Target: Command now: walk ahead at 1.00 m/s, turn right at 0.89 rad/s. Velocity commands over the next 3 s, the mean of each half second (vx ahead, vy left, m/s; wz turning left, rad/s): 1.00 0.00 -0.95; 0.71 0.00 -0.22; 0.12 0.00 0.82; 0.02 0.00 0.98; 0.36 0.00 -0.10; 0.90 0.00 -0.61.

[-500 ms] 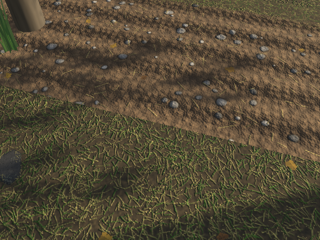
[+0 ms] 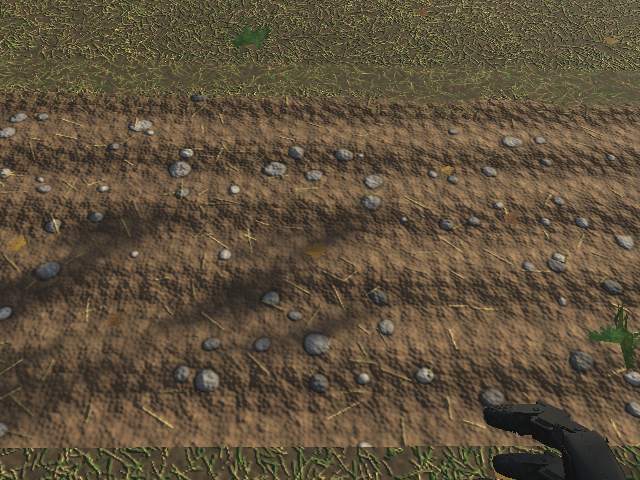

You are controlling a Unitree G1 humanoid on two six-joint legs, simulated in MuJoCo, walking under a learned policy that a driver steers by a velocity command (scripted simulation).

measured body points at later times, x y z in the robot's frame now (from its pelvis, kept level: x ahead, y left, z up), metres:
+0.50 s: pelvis +0.43 +0.05 -0.01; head +0.46 +0.04 +0.44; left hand +0.79 +0.11 -0.04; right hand +0.22 -0.15 -0.13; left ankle +0.31 +0.23 -0.73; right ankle +0.56 -0.10 -0.67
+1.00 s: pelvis +0.81 -0.14 -0.02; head +0.84 -0.17 +0.43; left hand +1.01 +0.06 -0.14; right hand +0.83 -0.45 -0.11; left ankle +1.01 -0.20 -0.72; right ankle +0.64 -0.09 -0.71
